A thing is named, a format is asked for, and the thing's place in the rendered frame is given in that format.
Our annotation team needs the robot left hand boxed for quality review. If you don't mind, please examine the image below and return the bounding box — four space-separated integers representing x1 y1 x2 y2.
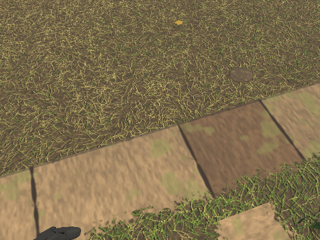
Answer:
33 226 81 240

